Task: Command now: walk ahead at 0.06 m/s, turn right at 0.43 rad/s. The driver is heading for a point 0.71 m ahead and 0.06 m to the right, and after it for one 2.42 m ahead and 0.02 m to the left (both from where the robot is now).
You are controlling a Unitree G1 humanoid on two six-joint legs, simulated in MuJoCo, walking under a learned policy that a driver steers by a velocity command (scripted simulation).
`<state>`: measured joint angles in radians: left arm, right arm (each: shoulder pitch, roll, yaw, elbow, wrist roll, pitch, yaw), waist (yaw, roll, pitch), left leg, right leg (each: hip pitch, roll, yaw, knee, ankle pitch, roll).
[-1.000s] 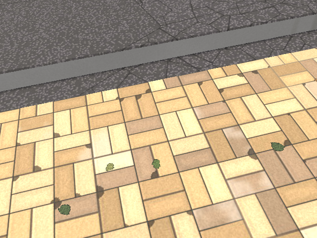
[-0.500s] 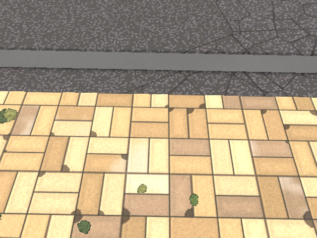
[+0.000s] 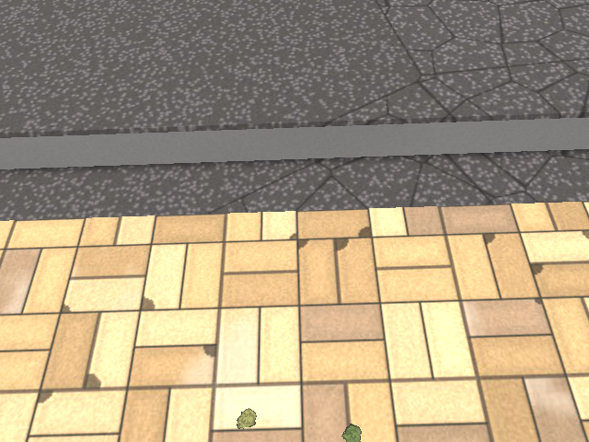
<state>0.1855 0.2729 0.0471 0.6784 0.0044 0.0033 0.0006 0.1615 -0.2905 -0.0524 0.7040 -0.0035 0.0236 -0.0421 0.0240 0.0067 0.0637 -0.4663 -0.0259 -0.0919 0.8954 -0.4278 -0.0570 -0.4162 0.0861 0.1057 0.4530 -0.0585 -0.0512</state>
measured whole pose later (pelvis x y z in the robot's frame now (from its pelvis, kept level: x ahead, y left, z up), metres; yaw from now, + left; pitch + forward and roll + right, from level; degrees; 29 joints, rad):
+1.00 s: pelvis +0.12 -0.01 +0.00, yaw -8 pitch +0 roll -2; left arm 0.09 0.28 0.07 0.75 -0.01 0.03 0.03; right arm 0.23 -0.30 -0.06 0.72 0.01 0.05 -0.01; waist -0.02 -0.01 0.05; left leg -0.33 0.05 0.04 0.69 -0.32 -0.02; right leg -0.26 -0.05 -0.16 0.51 -0.25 0.01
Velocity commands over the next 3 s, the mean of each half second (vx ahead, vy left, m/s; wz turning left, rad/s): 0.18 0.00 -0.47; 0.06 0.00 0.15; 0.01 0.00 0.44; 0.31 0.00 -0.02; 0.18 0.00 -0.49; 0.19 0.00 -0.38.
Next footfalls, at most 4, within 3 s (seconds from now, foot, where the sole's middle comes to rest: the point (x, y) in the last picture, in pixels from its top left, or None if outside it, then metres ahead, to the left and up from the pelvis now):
0.16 left None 0.09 0.14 -0.77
0.60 right None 0.16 -0.16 -0.77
1.02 left None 0.18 0.09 -0.77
1.52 right None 0.19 -0.14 -0.77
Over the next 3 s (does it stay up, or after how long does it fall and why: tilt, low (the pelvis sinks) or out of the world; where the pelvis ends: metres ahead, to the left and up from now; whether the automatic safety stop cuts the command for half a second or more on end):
stays up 0.53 0.04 0.02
